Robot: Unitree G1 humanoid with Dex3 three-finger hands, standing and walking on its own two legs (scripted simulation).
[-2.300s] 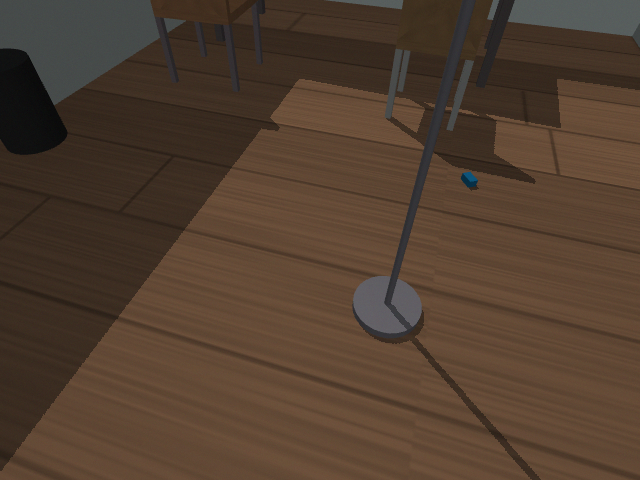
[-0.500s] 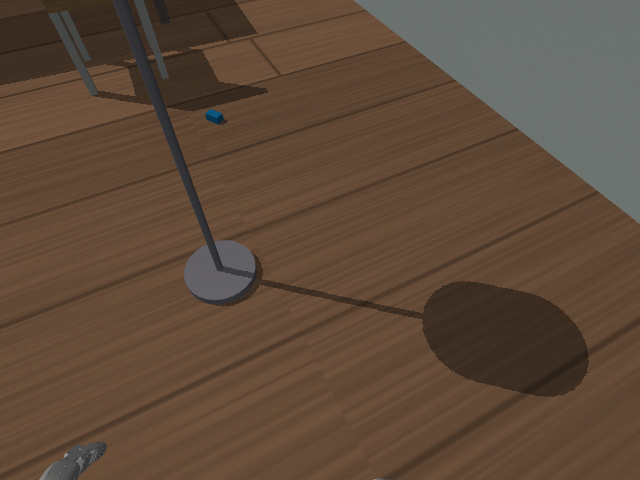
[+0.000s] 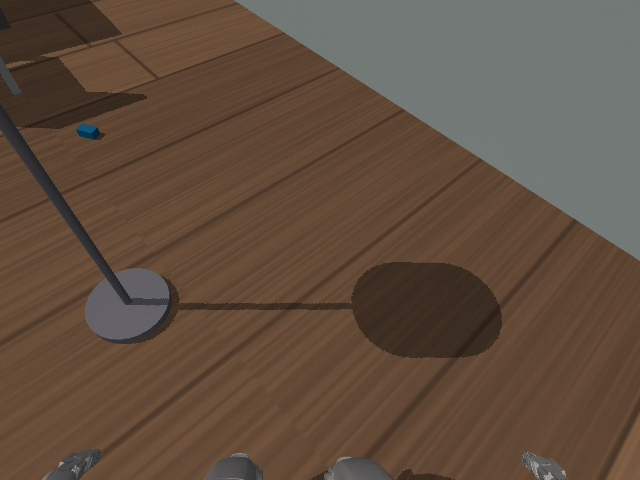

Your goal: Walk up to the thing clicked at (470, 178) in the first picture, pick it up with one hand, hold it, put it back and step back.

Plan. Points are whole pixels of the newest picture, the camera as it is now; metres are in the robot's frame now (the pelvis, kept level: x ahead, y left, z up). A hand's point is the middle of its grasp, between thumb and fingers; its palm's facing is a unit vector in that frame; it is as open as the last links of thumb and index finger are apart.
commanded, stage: walk up
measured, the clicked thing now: (88, 131) +1.48 +1.04 -0.73
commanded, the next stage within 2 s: stand in 1.36 s
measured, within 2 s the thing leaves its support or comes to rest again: neither
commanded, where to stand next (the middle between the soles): +0.02 -0.01 m, yaw -18 degrees
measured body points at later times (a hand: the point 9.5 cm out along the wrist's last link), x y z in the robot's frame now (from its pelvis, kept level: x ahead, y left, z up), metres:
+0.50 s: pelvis -0.02 -0.03 +0.00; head +0.02 -0.07 +0.44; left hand +0.11 +0.27 -0.09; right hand +0.02 -0.36 -0.13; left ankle +0.02 +0.12 -0.68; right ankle -0.02 -0.15 -0.71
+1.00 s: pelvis -0.04 -0.01 +0.01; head -0.03 -0.02 +0.46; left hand +0.14 +0.26 -0.10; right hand -0.07 -0.33 -0.12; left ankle +0.02 +0.11 -0.71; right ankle -0.04 -0.14 -0.71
